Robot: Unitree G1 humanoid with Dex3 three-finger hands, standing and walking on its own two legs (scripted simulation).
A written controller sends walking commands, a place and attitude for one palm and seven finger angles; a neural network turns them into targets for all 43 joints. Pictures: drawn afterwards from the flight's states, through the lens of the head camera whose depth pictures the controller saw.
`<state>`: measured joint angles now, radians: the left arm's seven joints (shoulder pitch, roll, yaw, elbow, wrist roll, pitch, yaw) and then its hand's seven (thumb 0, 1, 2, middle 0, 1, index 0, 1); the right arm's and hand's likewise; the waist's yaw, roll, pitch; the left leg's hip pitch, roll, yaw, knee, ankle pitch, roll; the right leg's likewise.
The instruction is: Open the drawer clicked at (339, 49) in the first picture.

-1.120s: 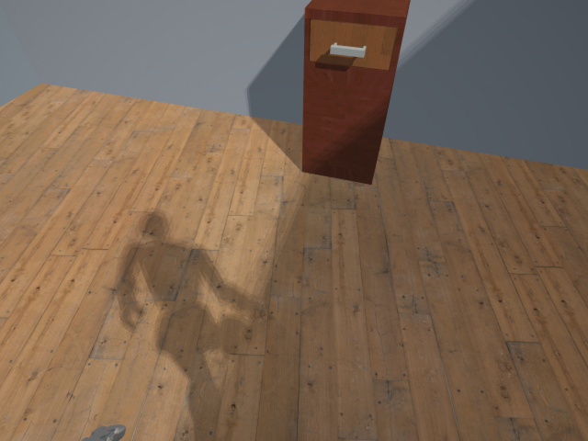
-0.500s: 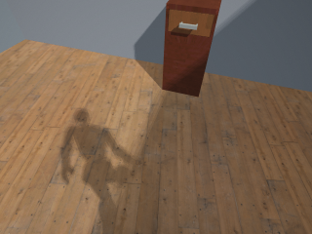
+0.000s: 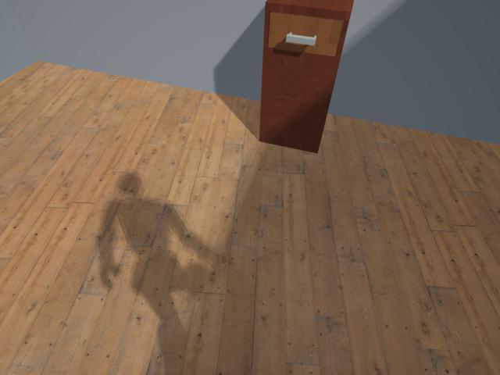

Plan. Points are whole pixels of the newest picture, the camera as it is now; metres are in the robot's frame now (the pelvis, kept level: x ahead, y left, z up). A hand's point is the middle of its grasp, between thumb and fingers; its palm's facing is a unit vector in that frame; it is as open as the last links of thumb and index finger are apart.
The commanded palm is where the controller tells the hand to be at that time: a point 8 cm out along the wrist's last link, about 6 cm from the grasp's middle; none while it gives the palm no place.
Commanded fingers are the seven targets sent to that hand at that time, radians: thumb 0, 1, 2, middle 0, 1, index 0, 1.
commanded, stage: look at it before walking up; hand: left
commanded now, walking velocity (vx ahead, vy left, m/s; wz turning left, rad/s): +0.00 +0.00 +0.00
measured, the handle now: (301, 37) +1.54 -0.15 -0.08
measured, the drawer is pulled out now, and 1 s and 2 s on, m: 0.00 0.00 0.00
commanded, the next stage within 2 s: walk to a spot facing it in 0.32 s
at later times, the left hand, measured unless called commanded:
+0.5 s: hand out of the picture +0.09 +0.24 -0.16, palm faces -0.03 -0.94 -0.34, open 7.4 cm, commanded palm none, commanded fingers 0.00 0.90 0.90 -0.20 -0.30 -0.20 -0.30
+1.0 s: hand out of the picture +0.10 +0.13 -0.17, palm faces -0.05 -0.98 -0.19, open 7.4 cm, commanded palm none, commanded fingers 0.00 0.90 0.90 -0.20 -0.30 -0.20 -0.30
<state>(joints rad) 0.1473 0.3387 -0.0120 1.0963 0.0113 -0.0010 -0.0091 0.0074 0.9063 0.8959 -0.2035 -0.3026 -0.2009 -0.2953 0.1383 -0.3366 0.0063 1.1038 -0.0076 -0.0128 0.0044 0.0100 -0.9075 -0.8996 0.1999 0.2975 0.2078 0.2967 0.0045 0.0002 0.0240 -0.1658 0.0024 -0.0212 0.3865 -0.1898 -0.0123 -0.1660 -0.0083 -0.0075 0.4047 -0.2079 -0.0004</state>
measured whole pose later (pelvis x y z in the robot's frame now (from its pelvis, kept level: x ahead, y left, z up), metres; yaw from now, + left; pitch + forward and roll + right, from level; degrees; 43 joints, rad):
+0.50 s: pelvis +0.02 +0.00 +0.00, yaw -1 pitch -2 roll +0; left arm 0.15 0.34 -0.01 1.09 0.01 0.00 0.00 0.01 0.91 0.90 -0.20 -0.30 -0.20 -0.30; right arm 0.12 -0.33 0.01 1.11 -0.01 -0.01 0.00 0.01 -0.91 -0.90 0.20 0.30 0.21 0.30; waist 0.01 0.00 0.02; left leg -0.14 0.01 -0.02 0.38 -0.21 -0.02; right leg -0.14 0.00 0.00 0.39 -0.22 0.00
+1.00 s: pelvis +0.16 -0.04 -0.01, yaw -8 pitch +0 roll +2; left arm 0.45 0.13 0.01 1.10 0.02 -0.08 0.01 0.00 0.91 0.90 -0.20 -0.30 -0.20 -0.29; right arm 0.30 -0.18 -0.03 1.13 -0.02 0.00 0.01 0.02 -0.91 -0.90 0.20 0.30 0.20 0.30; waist 0.04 -0.01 0.03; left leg -0.51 0.08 0.09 1.16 -0.36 -0.02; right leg -0.04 0.02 -0.02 0.44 -0.40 -0.07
